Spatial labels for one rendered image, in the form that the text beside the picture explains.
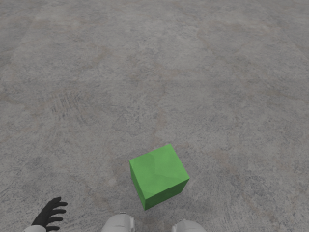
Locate robot left hand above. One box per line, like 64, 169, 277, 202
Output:
31, 196, 68, 232

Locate robot thigh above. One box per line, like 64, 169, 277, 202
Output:
171, 220, 207, 232
100, 214, 135, 232

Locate robot left thigh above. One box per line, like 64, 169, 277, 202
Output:
100, 214, 135, 232

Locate carton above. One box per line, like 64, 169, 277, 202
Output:
129, 144, 190, 211

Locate robot right thigh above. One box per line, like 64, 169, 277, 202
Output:
171, 220, 207, 232

